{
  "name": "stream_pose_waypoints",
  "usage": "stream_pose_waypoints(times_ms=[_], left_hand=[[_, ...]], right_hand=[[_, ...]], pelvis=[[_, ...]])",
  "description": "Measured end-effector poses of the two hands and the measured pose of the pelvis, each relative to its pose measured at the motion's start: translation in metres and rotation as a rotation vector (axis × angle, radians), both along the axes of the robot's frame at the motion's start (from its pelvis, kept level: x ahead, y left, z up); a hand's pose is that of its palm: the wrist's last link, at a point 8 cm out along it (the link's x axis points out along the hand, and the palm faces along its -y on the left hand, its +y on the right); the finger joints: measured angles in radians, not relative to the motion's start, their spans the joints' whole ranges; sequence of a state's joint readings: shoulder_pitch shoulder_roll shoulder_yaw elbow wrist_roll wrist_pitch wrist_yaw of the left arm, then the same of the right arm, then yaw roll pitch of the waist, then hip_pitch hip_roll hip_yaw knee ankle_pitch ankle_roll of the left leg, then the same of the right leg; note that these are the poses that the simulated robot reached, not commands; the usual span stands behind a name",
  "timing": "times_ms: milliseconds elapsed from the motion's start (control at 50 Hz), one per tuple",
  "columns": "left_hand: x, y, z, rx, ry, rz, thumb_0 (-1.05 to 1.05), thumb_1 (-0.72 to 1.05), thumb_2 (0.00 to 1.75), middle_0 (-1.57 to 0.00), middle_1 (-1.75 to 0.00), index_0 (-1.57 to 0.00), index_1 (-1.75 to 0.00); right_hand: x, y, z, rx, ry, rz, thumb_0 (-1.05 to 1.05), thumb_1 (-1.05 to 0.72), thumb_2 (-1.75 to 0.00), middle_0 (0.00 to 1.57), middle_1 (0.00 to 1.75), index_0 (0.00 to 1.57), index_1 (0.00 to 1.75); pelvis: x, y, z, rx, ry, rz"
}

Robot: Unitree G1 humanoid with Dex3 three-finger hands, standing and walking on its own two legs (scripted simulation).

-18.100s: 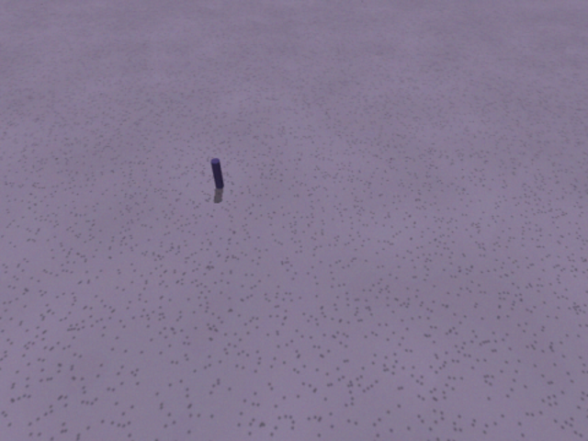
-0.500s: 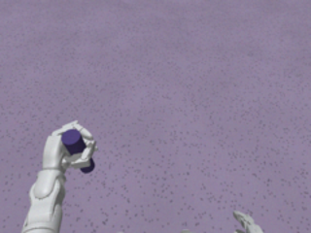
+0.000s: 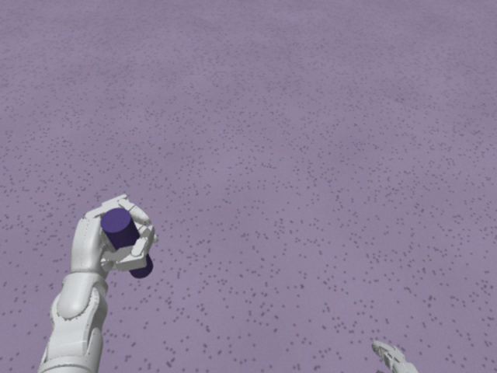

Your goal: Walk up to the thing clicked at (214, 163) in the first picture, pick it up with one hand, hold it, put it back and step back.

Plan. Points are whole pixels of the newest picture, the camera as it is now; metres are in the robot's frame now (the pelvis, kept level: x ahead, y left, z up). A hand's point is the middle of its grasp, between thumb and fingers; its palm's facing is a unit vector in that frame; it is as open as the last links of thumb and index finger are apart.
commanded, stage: hold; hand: left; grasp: from the side
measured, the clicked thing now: (130, 246) +0.33 +0.18 +0.02
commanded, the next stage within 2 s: none
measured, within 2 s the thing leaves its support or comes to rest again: neither
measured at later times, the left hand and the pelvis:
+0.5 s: hand (138, 243) +0.32 +0.16 +0.06, palm faces -0.01 -1.00 -0.03, open 5.0 cm; pelvis -0.01 +0.00 +0.01, yaw +0 degrees
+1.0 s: hand (140, 238) +0.32 +0.16 +0.06, palm faces -0.01 -1.00 -0.02, open 5.0 cm; pelvis +0.00 +0.00 +0.01, yaw +0 degrees
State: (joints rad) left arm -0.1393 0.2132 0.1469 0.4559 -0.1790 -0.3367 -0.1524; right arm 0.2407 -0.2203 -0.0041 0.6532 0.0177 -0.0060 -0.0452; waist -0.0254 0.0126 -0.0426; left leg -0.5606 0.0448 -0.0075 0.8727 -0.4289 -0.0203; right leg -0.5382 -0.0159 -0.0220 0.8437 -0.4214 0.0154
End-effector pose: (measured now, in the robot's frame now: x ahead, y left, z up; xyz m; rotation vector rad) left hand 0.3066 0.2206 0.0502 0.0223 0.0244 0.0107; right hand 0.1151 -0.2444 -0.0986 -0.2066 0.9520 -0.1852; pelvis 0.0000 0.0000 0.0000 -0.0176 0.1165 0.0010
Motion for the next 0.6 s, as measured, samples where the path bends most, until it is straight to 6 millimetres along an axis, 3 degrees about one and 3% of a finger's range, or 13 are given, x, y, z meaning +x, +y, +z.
stream_pose_waypoints(times_ms=[320,600], left_hand=[[-0.008,0.001,0.01,0.002,-0.01,0.005,0.03,0.2,1.15,-1.01,-1.17,-1.05,-1.18],[-0.007,-0.005,0.007,-0.013,0.007,0.001,0.03,0.2,1.15,-1.01,-1.17,-1.05,-1.18]], right_hand=[[-0.002,0.001,0.007,0.006,-0.029,0.007,0.01,-0.9,-0.89,0.2,0.3,0.2,0.3],[-0.003,-0.003,0.008,0.006,-0.027,0.007,0.01,-0.9,-0.89,0.2,0.3,0.2,0.3]], pelvis=[[-0.007,0.0,0.005,0.004,-0.032,-0.001],[-0.006,-0.003,0.008,0.008,-0.033,-0.001]])
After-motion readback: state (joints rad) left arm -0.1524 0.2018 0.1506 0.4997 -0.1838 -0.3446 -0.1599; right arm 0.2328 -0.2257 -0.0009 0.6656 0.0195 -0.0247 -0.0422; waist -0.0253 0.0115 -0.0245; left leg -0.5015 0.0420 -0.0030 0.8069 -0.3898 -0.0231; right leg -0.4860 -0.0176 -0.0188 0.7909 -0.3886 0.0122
